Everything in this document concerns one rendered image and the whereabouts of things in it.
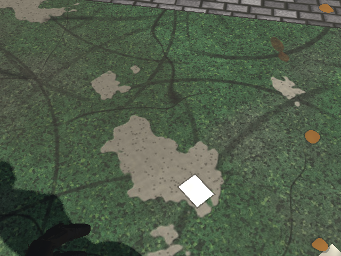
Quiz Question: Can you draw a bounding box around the left robot hand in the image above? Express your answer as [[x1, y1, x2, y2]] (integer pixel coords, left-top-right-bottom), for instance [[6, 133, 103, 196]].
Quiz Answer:
[[25, 223, 91, 256]]

